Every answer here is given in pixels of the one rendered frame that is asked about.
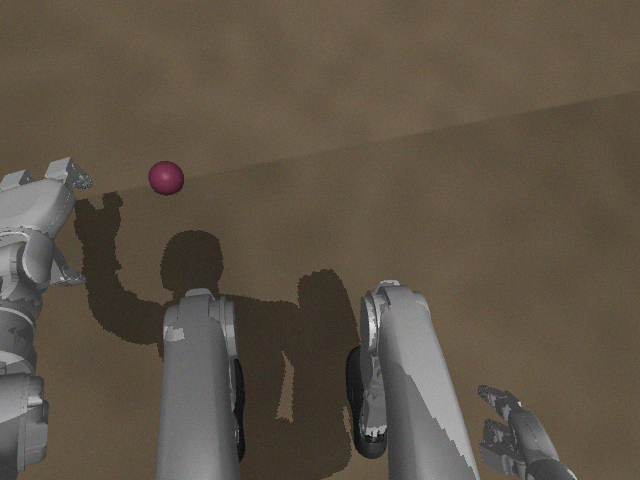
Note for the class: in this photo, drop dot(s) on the right robot hand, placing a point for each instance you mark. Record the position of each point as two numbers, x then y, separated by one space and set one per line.
523 442

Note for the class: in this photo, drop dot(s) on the left robot arm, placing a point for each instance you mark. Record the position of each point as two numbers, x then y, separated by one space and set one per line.
26 258

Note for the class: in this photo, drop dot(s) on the left robot hand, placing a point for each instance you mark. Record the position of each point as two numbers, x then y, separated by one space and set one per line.
45 206

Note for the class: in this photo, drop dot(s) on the ball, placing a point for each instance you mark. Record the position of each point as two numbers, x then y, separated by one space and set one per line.
166 177

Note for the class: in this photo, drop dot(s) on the right robot foot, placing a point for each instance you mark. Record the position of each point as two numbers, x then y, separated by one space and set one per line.
369 447

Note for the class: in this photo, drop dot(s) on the right robot arm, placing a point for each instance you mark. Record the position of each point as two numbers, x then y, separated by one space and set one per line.
548 469

